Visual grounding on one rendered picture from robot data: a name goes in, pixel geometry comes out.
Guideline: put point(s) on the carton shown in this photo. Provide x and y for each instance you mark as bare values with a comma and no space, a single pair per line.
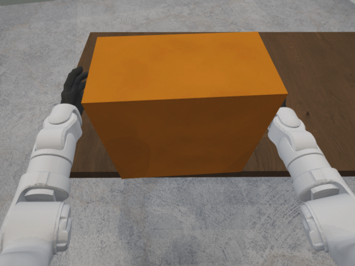
181,104

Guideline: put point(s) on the left robot upper arm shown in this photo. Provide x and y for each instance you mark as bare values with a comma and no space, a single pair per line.
35,232

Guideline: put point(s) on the robot left forearm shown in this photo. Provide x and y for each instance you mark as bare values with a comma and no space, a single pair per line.
47,176

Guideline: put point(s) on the robot right hand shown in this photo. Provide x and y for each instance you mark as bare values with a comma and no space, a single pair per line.
284,103

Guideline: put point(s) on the robot left hand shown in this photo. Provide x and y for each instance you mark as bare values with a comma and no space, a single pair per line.
73,88

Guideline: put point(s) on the right robot upper arm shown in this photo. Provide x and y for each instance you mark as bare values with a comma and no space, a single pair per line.
329,225

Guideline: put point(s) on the robot right forearm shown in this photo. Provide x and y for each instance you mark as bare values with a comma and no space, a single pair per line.
312,175

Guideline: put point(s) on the table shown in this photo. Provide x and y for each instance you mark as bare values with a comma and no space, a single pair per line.
318,72

